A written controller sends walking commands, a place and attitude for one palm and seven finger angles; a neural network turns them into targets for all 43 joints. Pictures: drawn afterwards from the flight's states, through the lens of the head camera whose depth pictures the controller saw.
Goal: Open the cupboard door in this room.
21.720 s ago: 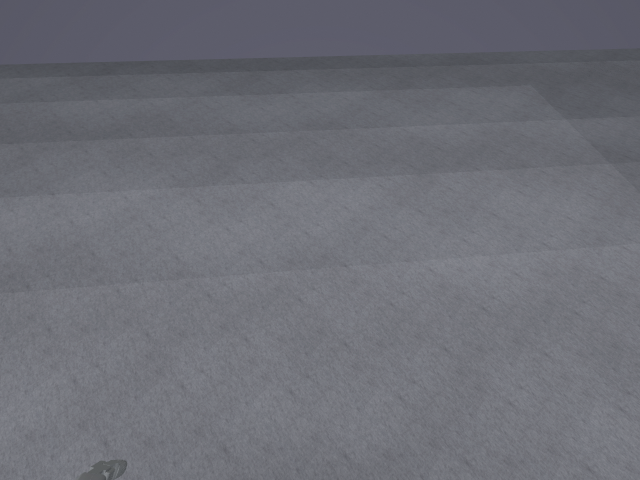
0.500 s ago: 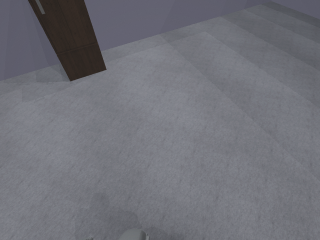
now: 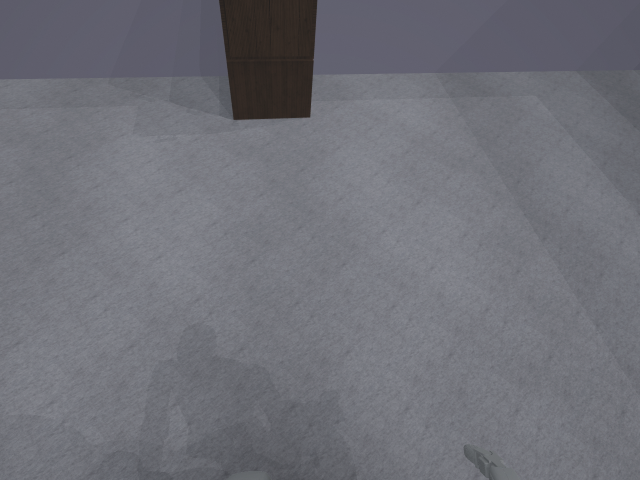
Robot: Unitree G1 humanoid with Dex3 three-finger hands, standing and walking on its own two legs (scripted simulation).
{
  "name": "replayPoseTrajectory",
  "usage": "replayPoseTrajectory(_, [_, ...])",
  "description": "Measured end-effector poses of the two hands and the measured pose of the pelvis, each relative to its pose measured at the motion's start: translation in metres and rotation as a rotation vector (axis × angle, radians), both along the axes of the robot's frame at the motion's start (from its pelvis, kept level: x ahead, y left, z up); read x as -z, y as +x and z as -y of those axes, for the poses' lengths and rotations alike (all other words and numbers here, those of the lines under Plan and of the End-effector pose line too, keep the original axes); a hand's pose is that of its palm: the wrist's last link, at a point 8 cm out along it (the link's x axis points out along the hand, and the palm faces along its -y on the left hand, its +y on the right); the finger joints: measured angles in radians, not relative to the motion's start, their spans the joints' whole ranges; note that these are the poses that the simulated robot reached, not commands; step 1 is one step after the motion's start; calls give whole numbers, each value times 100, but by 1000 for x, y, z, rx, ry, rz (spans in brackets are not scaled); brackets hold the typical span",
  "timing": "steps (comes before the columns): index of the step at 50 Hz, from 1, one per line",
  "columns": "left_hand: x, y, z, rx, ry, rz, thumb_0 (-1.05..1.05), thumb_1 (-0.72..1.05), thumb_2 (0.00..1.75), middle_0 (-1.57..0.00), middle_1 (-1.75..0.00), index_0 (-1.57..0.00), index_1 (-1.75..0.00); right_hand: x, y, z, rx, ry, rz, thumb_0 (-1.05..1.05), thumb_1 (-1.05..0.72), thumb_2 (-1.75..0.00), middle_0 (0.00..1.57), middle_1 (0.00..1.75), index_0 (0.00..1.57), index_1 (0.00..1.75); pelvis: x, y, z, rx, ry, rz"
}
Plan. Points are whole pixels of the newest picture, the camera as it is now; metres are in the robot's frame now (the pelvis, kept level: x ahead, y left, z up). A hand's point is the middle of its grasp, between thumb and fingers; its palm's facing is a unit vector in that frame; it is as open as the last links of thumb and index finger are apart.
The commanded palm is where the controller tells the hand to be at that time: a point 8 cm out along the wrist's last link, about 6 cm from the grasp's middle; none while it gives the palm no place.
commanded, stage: turn or walk to find it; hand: left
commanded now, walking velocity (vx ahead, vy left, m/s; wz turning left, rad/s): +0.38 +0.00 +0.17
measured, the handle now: out of the picture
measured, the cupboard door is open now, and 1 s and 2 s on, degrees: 0 0 0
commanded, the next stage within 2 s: stand and wait in 1.14 s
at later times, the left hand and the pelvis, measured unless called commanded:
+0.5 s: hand (245, 323) +0.36 +0.16 -0.16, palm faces +0.02 -0.98 -0.19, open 7.4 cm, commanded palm none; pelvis +0.22 -0.02 -0.01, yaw +4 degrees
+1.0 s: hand (224, 360) +0.30 +0.19 -0.18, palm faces +0.26 -0.96 -0.12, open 7.4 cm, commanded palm none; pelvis +0.41 +0.04 +0.00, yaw +8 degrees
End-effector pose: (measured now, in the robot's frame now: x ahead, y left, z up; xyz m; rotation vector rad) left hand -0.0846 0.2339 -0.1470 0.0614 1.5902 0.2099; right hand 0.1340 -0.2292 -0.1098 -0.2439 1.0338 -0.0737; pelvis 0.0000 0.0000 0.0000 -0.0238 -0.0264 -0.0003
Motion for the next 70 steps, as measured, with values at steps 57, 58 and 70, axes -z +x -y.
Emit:
replayPoseTrajectory(57, [-6, 482, -50, -98, -6, 182, 1, 91, 90, -19, -30, -20, -30, 0, 427, -75, -13, 4, -66, -3, -95, -89, 20, 30, 20, 30, -12, 450, -65, -150, 11, 8])
replayPoseTrajectory(58, [-8, 501, -56, -90, 5, 216, 1, 91, 90, -19, -30, -20, -30, -1, 424, -71, -7, -7, -91, -3, -96, -89, 20, 30, 20, 30, -14, 457, -66, -154, 14, 5])
replayPoseTrajectory(70, [-28, 690, -62, 12, 101, 436, 1, 91, 90, -19, -30, -20, -30, 28, 395, -54, 68, 36, -432, 0, -92, -89, 20, 30, 20, 30, -8, 546, -46, -176, 56, -3])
